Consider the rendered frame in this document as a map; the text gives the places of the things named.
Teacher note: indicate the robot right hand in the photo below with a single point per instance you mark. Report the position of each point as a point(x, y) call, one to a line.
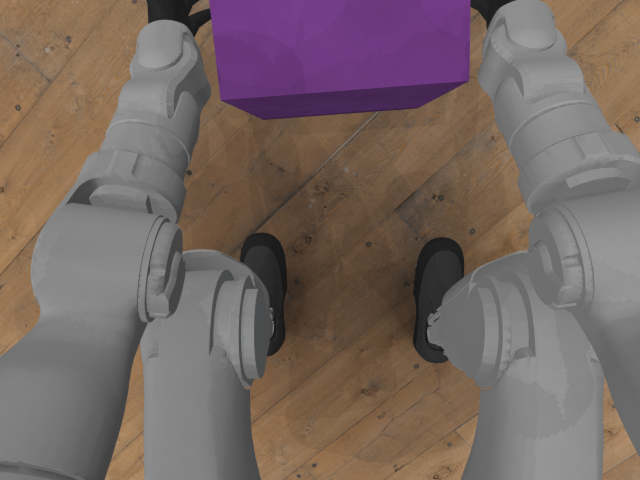
point(488, 8)

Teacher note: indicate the robot left upper arm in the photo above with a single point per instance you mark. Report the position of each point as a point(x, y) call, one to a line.
point(101, 275)

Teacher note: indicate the carton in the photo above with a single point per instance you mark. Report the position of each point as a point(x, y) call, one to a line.
point(298, 58)

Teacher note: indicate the left robot forearm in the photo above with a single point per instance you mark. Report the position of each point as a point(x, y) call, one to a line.
point(149, 143)

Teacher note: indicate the robot right upper arm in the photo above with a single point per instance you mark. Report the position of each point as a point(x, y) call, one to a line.
point(584, 256)

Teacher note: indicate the robot right shin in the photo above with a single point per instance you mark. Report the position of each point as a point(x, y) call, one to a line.
point(443, 331)

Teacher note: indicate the right robot forearm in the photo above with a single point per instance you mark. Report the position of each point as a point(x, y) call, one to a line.
point(553, 127)

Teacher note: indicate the robot left hand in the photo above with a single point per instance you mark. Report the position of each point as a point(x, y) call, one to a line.
point(178, 10)

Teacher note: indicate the left robot foot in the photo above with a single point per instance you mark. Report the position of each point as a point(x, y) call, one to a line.
point(264, 255)

